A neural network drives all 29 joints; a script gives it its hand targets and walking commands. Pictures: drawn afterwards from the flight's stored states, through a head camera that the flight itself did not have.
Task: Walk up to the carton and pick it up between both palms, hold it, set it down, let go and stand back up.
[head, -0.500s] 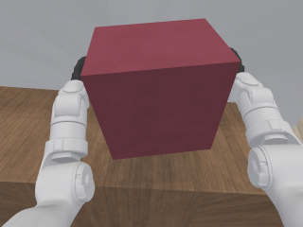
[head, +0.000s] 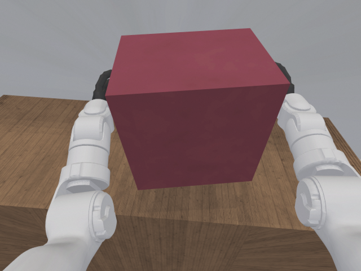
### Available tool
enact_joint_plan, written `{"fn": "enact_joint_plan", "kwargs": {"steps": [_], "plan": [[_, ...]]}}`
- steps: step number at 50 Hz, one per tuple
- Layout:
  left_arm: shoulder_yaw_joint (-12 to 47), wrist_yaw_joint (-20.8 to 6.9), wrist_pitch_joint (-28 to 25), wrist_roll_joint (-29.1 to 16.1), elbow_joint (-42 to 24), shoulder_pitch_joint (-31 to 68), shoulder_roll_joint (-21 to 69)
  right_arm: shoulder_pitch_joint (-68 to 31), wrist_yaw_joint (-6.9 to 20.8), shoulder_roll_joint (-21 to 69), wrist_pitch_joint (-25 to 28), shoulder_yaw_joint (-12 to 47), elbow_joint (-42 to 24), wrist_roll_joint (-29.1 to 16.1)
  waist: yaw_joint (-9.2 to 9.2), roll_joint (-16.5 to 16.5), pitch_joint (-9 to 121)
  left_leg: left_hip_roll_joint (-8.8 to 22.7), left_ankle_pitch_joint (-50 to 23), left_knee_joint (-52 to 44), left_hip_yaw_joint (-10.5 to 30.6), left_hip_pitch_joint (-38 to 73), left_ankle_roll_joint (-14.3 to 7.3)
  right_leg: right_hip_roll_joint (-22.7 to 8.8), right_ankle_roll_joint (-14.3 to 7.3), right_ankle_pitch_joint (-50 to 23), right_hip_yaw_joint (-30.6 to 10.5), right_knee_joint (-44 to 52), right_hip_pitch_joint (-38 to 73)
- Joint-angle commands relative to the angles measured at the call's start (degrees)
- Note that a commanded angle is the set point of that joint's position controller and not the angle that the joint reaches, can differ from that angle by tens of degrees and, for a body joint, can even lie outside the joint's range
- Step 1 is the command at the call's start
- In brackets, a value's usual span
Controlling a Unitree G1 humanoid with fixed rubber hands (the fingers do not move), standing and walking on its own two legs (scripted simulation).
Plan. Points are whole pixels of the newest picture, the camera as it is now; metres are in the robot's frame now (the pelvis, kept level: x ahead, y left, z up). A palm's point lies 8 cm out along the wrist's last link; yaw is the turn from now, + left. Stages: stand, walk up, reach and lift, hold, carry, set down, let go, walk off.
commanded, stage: set down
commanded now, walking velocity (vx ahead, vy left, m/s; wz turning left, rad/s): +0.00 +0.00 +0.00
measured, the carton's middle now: (191, 113) +0.45 +0.02 +0.17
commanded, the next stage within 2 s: none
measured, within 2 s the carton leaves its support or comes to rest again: neither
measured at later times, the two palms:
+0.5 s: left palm (115, 110) +0.41 +0.19 +0.19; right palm (285, 108) +0.43 -0.20 +0.20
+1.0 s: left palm (112, 122) +0.42 +0.21 +0.15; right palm (272, 115) +0.45 -0.18 +0.17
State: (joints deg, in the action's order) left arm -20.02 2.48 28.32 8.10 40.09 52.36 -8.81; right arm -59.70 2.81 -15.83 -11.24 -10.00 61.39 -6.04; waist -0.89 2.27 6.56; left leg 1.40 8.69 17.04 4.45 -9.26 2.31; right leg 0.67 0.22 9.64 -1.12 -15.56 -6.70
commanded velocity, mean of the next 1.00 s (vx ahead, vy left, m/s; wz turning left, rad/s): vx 0.00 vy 0.00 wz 0.00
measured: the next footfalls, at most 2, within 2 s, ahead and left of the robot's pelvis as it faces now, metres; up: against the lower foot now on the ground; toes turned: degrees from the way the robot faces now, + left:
none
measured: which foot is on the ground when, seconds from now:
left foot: down 0.00-1.00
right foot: down 0.00-1.00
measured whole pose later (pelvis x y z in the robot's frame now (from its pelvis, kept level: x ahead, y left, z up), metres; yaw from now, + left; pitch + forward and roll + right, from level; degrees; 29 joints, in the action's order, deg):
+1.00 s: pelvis +0.00 +0.00 +0.00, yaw -1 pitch +9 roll +0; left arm -19.0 5.4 17.5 8.9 47.5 51.1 -5.9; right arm -57.2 6.7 -15.0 1.2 -22.3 69.0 5.5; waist -4.1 2.6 9.5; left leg 2.1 7.8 16.8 2.6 -17.6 2.7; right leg 0.5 -0.3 9.5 0.1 -17.1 -16.1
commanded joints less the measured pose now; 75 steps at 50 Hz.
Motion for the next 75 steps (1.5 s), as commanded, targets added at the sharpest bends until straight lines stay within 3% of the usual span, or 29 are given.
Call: {"fn": "enact_joint_plan", "kwargs": {"steps": [1, 6, 12, 13, 14, 16, 20, 23, 28, 33, 44, 50, 61, 70, 71, 73, 75], "plan": [[16.1, -8.4, -5.1, -6.1, -8.4, 43.9, 28.0, -44.8, 7.4, 28.5, 4.8, 5.6, -13.2, -0.8, 0.48, -1.6, 26.9, -3.2, -15.5, 0.6, -6.6, 8.7, 1.0, 1.4, 3.1, -22.2, 5.0, -1.6, 8.7], [16.6, -7.4, -6.4, -5.2, -8.1, 43.7, 29.0, -43.2, 8.6, 26.5, 6.3, 2.9, -10.2, 0.9, 0.41, -5.2, 27.9, -2.5, -18.6, 1.6, -6.7, 12.3, 2.7, 1.6, 2.1, -18.7, 6.1, -1.1, 4.7], [17.6, -5.7, -8.2, -5.6, -9.3, 44.6, 29.9, -43.7, 9.9, 26.5, 8.5, 3.0, -9.9, 1.5, -0.95, -5.5, 30.6, -2.0, -23.4, 3.3, -6.7, 15.0, 3.3, 2.0, 1.9, -19.1, 6.9, -1.1, 2.5], [23.8, -5.3, -8.3, -8.8, -15.3, 45.6, 32.2, -42.2, 9.3, 26.2, 8.6, 3.3, -8.1, 0.1, 2.62, -6.3, 33.9, -1.6, -28.1, 4.2, -5.8, 17.6, 4.5, 2.9, 1.2, -21.9, 6.8, -2.1, 1.5], [23.8, -4.9, -8.1, -9.0, -15.9, 46.5, 32.5, -42.8, 9.1, 26.9, 8.8, 4.5, -8.5, -0.8, 0.78, -6.9, 34.0, -1.7, -29.8, 4.9, -5.6, 18.2, 4.4, 2.6, 1.0, -21.1, 6.5, -1.3, 0.8], [22.9, -4.8, -7.8, -8.9, -14.6, 46.3, 32.4, -44.1, 9.2, 27.9, 8.5, 5.5, -9.3, -1.0, 1.0, -5.1, 33.7, -1.8, -28.8, 4.6, -5.9, 16.6, 3.5, 2.6, 1.5, -22.7, 6.5, -1.9, 0.7], [16.4, -5.8, -7.2, -5.4, -7.5, 41.3, 28.5, -44.0, 9.2, 28.2, 7.5, 5.8, -10.3, 0.7, -1.9, 0.7, 27.7, -2.7, -18.9, 1.6, -6.9, 5.7, 0.8, 1.3, 3.3, -25.2, 5.2, -3.1, 8.4], [13.4, -6.2, -8.3, -3.8, -5.6, 41.1, 27.1, -44.5, 9.6, 29.6, 8.0, 5.6, -11.9, 1.8, -3.56, 2.8, 28.8, -2.9, -14.7, -0.3, -7.9, 0.5, -0.4, 0.9, 4.2, -27.5, 4.4, -4.2, 12.0], [11.7, -5.8, -10.4, -2.9, -5.6, 42.9, 26.4, -44.1, 10.4, 30.4, 9.4, 4.2, -12.0, 4.1, -4.42, 2.6, 32.0, -2.7, -14.3, -0.8, -8.7, -0.5, -0.8, 0.5, 4.6, -29.4, 4.2, -5.2, 13.6], [12.5, -5.6, -11.6, -2.4, -4.7, 43.2, 26.9, -41.5, 10.7, 29.0, 10.6, 0.9, -8.8, 7.4, -3.61, 1.1, 32.8, -2.3, -14.3, -0.5, -9.0, 2.0, -0.3, 0.3, 4.2, -26.1, 4.9, -4.4, 9.5], [17.1, -4.4, -15.4, -3.9, -3.9, 43.8, 32.0, -41.3, 11.1, 26.7, 15.4, -3.3, -3.4, 10.8, -1.85, -3.2, 37.7, -1.0, -25.5, 3.9, -8.1, 11.9, 2.6, 1.1, 2.2, -22.4, 7.9, -2.8, -2.1], [15.6, -4.0, -16.2, -3.2, -1.3, 42.6, 31.3, -41.3, 11.8, 26.0, 16.2, -3.3, -0.7, 11.2, -3.13, -1.5, 35.7, -0.7, -25.7, 3.8, -8.1, 10.2, 2.0, 0.9, 2.4, -22.0, 7.9, -3.0, -2.6], [10.4, -3.2, -19.0, -1.3, 2.7, 43.0, 28.0, -41.3, 13.1, 27.3, 17.1, -3.2, 0.9, 12.7, -6.59, 2.6, 36.5, -1.1, -19.3, 1.6, -10.1, -0.1, -0.4, -0.2, 4.0, -27.7, 6.5, -5.8, 3.7], [11.9, -2.6, -22.3, -2.7, 3.5, 45.0, 29.1, -40.9, 13.1, 27.1, 19.2, -5.0, 3.7, 14.7, -6.26, 1.7, 42.3, -0.7, -22.9, 3.3, -10.4, 1.4, 0.2, -0.2, 3.8, -29.7, 7.2, -6.2, 0.0], [7.4, -3.1, -21.6, -1.2, 7.4, 44.6, 26.4, -43.4, 12.8, 25.8, 18.6, -4.6, 3.2, 14.0, -8.21, 4.9, 39.0, -1.7, -18.3, 2.8, -11.8, -2.9, -1.7, -1.1, 4.5, -29.8, 5.5, -5.9, 4.3], [7.5, -3.6, -21.8, -0.7, 6.4, 44.9, 26.6, -43.4, 12.5, 26.1, 18.4, -5.6, 3.2, 15.1, -6.87, 5.7, 39.3, -1.8, -14.2, 0.4, -11.5, -8.0, -2.3, -1.6, 5.6, -33.9, 5.2, -8.1, 9.4], [8.9, -3.3, -22.8, -1.5, 5.7, 46.4, 27.3, -44.3, 12.5, 25.5, 19.4, -6.5, 3.8, 15.3, -6.78, 4.1, 42.6, -1.5, -16.8, 1.1, -11.5, -6.6, -1.2, -1.1, 5.1, -33.2, 6.0, -8.2, 7.4]]}}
